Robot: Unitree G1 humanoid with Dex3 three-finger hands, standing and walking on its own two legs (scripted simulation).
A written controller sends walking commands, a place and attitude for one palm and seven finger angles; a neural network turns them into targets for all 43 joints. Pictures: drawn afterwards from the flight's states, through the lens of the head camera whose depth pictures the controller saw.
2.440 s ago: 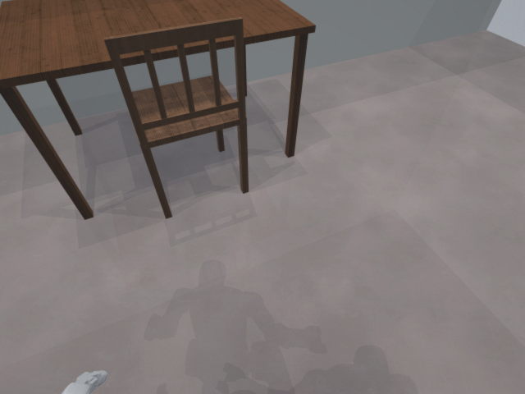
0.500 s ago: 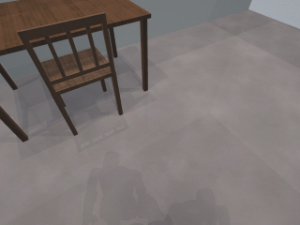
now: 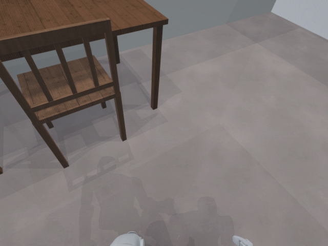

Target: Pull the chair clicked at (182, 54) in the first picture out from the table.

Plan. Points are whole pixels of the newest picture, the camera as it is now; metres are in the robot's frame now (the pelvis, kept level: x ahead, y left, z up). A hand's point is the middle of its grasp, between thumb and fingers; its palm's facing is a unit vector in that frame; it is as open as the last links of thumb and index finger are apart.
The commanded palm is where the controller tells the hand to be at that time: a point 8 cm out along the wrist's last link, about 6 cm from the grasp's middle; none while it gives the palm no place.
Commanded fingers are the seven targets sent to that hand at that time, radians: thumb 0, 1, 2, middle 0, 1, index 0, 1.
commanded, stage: walk to a spot facing it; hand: left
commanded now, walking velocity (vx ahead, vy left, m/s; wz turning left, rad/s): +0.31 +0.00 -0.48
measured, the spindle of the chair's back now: (66, 70) +0.74 +0.47 -0.07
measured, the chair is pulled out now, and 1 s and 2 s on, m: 0.00 0.00 0.00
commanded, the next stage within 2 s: turn to face it in 0.34 s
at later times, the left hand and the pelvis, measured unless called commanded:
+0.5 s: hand (119, 185) +0.30 +0.16 -0.15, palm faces -0.23 -0.96 -0.16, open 7.4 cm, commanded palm none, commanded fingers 0.00 0.90 0.90 -0.20 -0.30 -0.20 -0.30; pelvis +0.18 +0.01 +0.02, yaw -14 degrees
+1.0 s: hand (100, 172) +0.35 +0.24 -0.17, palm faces +0.03 -0.98 -0.19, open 7.3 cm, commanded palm none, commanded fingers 0.00 0.90 0.90 -0.20 -0.30 -0.20 -0.30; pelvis +0.25 +0.04 +0.01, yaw -1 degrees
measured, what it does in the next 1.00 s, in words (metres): walks ahead: right foot, then left foot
